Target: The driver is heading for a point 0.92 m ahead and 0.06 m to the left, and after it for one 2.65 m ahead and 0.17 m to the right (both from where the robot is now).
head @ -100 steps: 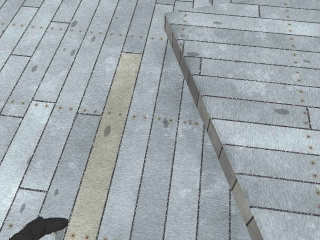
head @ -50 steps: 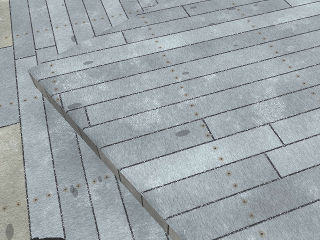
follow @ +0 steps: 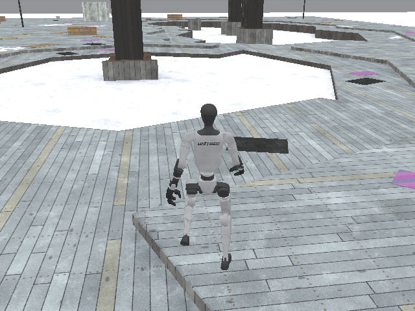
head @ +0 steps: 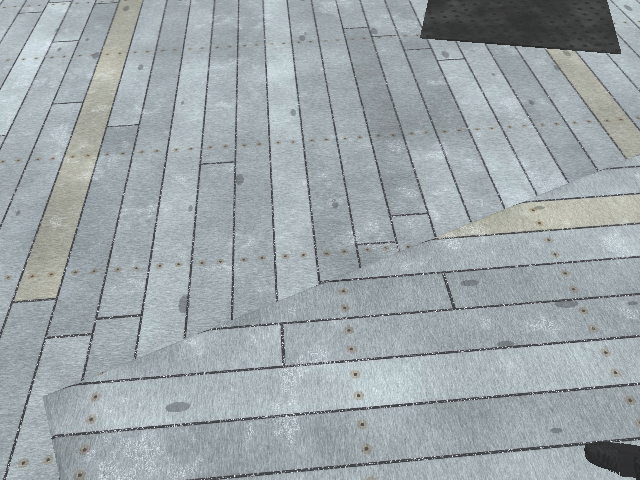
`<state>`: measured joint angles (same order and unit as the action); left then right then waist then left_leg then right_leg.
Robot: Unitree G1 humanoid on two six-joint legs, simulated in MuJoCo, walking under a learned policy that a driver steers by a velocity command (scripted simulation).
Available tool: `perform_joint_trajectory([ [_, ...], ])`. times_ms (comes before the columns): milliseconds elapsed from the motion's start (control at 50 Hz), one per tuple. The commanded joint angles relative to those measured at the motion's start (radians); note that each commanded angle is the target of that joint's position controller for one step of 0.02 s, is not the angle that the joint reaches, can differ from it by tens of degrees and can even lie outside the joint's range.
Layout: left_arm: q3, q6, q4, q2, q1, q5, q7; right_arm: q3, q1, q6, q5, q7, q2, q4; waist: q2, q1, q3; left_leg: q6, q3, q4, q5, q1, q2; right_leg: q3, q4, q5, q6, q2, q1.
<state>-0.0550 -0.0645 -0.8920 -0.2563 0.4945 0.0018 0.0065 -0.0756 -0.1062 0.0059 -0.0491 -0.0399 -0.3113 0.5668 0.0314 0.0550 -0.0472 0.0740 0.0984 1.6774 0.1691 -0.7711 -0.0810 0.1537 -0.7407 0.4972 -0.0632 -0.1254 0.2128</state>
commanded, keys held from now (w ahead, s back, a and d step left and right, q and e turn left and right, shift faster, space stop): w+q+shift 0.34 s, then w+shift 0.02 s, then w+e+shift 0.40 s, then e+shift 0.24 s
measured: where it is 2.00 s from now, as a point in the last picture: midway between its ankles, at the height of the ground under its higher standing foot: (290, 325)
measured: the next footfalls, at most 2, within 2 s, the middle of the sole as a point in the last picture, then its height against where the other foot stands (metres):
left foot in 0.22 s outside the picture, level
right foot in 0.70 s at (306, 357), level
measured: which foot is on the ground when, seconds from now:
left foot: up 0.00-0.20, down 0.22-0.72, up 0.74-1.00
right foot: down 0.00-0.22, up 0.24-0.68, down 0.70-1.00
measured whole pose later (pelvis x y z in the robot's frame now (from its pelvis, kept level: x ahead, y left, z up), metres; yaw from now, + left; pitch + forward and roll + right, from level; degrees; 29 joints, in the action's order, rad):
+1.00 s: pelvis +0.85 +0.16 +0.03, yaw +0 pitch +1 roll +0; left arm -0.08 -0.02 -0.76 -0.27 0.40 -0.03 -0.03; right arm -0.03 0.03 0.14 0.04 0.01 -0.27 0.56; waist -0.01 0.08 0.07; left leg -0.02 0.23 0.75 -0.05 -0.67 0.01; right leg -0.21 -0.50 0.25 0.14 0.24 0.20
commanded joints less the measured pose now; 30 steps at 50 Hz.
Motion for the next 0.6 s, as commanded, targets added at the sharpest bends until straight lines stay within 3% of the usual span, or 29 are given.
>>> perform_joint_trajectory([
  [20,0.010,-0.051,0.078,0.005,-0.125,0.022,-0.024,0.038,-0.006,-0.017,0.032,-0.018,0.059,-0.058,-0.090,-0.041,0.188,-0.016,-0.066,-0.274,-0.084,-0.091,-0.028,-0.033,0.446,-0.363,0.089,-0.081,0.020],
  [40,-0.003,-0.055,0.085,-0.054,-0.115,0.026,-0.039,0.038,0.023,-0.012,0.023,-0.022,0.051,-0.077,-0.114,-0.036,0.165,-0.019,-0.089,-0.399,-0.097,-0.080,-0.033,-0.006,0.469,-0.411,0.101,-0.089,-0.043],
  [80,-0.018,-0.049,0.096,-0.132,-0.130,0.016,-0.055,0.036,0.095,0.009,0.011,-0.032,0.031,-0.104,-0.097,-0.031,0.143,-0.012,-0.176,-0.681,-0.114,0.031,-0.012,0.074,0.516,-0.467,0.097,-0.070,-0.122],
  [100,-0.028,-0.047,0.100,-0.179,-0.133,0.016,-0.057,0.029,0.118,0.018,0.005,-0.032,0.017,-0.106,-0.093,-0.037,0.112,0.004,-0.231,-0.778,-0.119,0.128,0.025,0.101,0.517,-0.615,0.094,-0.069,-0.159],
  [120,-0.039,-0.043,0.100,-0.226,-0.124,0.013,-0.056,0.016,0.110,0.022,-0.003,-0.030,-0.007,-0.106,-0.132,-0.058,0.081,0.019,-0.278,-0.814,-0.109,0.204,0.068,0.104,0.485,-0.904,0.104,-0.096,-0.213],
  [160,-0.061,-0.024,0.117,-0.291,-0.164,-0.008,-0.054,-0.017,-0.033,0.010,-0.015,-0.024,-0.076,-0.078,-0.241,-0.173,-0.004,0.059,-0.290,-0.834,-0.059,0.356,0.112,0.107,0.308,-1.357,0.103,-0.149,-0.303],
  [180,-0.071,-0.017,0.138,-0.306,-0.210,-0.019,-0.050,-0.046,-0.205,-0.001,-0.015,-0.022,-0.134,-0.033,-0.257,-0.262,-0.074,0.097,-0.268,-0.869,-0.031,0.542,0.127,0.097,0.123,-1.443,0.110,-0.158,-0.271],
  [200,-0.074,-0.017,0.167,-0.298,-0.275,-0.022,-0.048,-0.084,-0.471,-0.014,-0.007,-0.015,-0.195,0.057,-0.201,-0.379,-0.170,0.143,-0.210,-0.980,-0.102,0.884,0.130,0.080,-0.189,-1.356,0.103,-0.123,-0.117],
  [220,-0.043,-0.042,0.187,-0.168,-0.316,-0.012,-0.047,-0.103,-0.495,-0.029,-0.009,0.004,-0.232,0.107,0.059,-0.357,-0.053,0.165,-0.080,-1.063,-0.131,1.061,0.102,0.035,-0.628,-0.387,0.058,0.065,0.204],
  [240,0.009,-0.086,0.245,0.010,-0.158,0.033,-0.031,-0.064,-0.350,-0.006,0.032,-0.007,-0.255,0.061,0.348,-0.109,-0.083,0.233,0.300,-1.037,-0.199,1.134,0.032,-0.153,-0.906,0.117,0.070,0.148,0.517],
  [260,0.013,-0.126,0.337,-0.059,-0.139,-0.019,-0.022,-0.053,-0.323,0.024,0.068,-0.009,-0.191,0.001,0.327,-0.108,-0.335,0.409,0.795,-1.373,0.398,1.268,-0.153,-0.341,-0.948,0.025,0.090,0.174,0.667],
  [280,-0.005,-0.139,0.339,-0.141,-0.277,-0.054,-0.026,-0.052,-0.333,0.059,0.065,-0.010,-0.151,0.010,0.101,-0.128,-0.158,0.361,0.865,-1.510,0.509,1.127,-0.170,-0.334,-0.877,-0.064,0.099,0.143,0.726],
  [300,-0.008,-0.132,0.336,-0.150,-0.314,-0.052,-0.032,-0.039,-0.292,0.086,0.048,-0.014,-0.113,0.023,-0.051,-0.084,-0.058,0.310,0.780,-1.490,0.447,0.965,-0.156,-0.339,-0.766,-0.130,0.107,0.100,0.686],
  [320,-0.004,-0.117,0.309,-0.126,-0.296,-0.026,-0.034,-0.028,-0.249,0.098,0.038,-0.022,-0.090,0.025,-0.143,-0.032,0.000,0.283,0.681,-1.452,0.333,0.801,-0.109,-0.348,-0.694,-0.173,0.095,0.068,0.589],
  [340,-0.009,-0.104,0.300,-0.130,-0.278,-0.009,-0.028,-0.030,-0.213,0.102,0.037,-0.015,-0.089,0.022,-0.129,0.001,0.037,0.282,0.597,-1.444,0.237,0.680,-0.060,-0.355,-0.613,-0.205,0.071,0.054,0.524],
  [360,-0.013,-0.090,0.291,-0.136,-0.283,0.000,-0.024,-0.018,-0.204,0.101,0.034,-0.005,-0.060,0.028,-0.117,0.008,0.068,0.264,0.482,-1.438,0.115,0.602,-0.016,-0.337,-0.550,-0.216,0.057,0.035,0.476],
  [380,-0.012,-0.075,0.278,-0.116,-0.271,0.005,-0.021,0.001,-0.196,0.095,0.032,0.005,-0.015,0.044,-0.101,0.021,0.074,0.240,0.393,-1.450,0.103,0.559,0.002,-0.305,-0.487,-0.251,0.047,0.011,0.460],
  [400,-0.003,-0.067,0.281,-0.098,-0.294,0.010,-0.019,0.006,-0.217,0.095,0.037,0.017,-0.008,0.058,-0.057,0.010,0.093,0.237,0.337,-1.448,0.017,0.502,0.007,-0.266,-0.430,-0.291,0.037,0.001,0.452],
  [440,0.020,-0.060,0.323,-0.052,-0.452,0.023,-0.012,0.019,-0.295,0.090,0.033,0.037,0.020,0.096,-0.029,-0.072,0.144,0.190,0.185,-1.436,-0.210,0.468,0.057,-0.184,-0.273,-0.464,0.031,0.013,0.474],
  [460,0.032,-0.060,0.339,-0.021,-0.514,0.025,-0.006,0.022,-0.319,0.086,0.034,0.044,0.020,0.115,-0.004,-0.099,0.147,0.165,0.149,-1.437,-0.215,0.454,0.068,-0.166,-0.167,-0.582,0.038,0.025,0.448],
  [500,0.035,-0.070,0.353,-0.014,-0.614,0.011,0.012,0.024,-0.377,0.088,0.031,0.051,0.006,0.150,0.014,-0.164,0.156,0.118,0.104,-1.492,-0.200,0.464,0.053,-0.122,0.004,-0.767,0.067,0.059,0.378],
  [520,0.033,-0.072,0.358,-0.015,-0.653,-0.007,0.021,0.024,-0.399,0.091,0.032,0.051,-0.010,0.166,0.033,-0.186,0.164,0.102,0.099,-1.523,-0.184,0.498,0.032,-0.109,0.071,-0.796,0.081,0.074,0.360],
  [560,0.023,-0.072,0.376,-0.034,-0.713,-0.039,0.044,0.025,-0.441,0.091,0.037,0.049,-0.018,0.211,0.034,-0.209,0.193,0.076,0.069,-1.551,-0.228,0.638,-0.014,-0.103,0.166,-0.778,0.110,0.095,0.404],
  [600,0.011,-0.075,0.385,-0.048,-0.718,-0.054,0.069,0.026,-0.451,0.080,0.050,0.055,-0.025,0.249,0.036,-0.188,0.190,0.038,0.007,-1.511,-0.479,0.808,-0.048,-0.094,0.225,-0.710,0.149,0.140,0.448],
])
Velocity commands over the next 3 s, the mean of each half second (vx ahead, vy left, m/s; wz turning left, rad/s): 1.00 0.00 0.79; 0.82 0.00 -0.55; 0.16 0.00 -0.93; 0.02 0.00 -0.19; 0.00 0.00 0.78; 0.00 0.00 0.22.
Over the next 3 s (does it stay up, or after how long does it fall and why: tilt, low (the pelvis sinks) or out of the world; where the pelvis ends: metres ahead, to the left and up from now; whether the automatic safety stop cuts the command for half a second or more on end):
stays up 1.02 0.32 -0.04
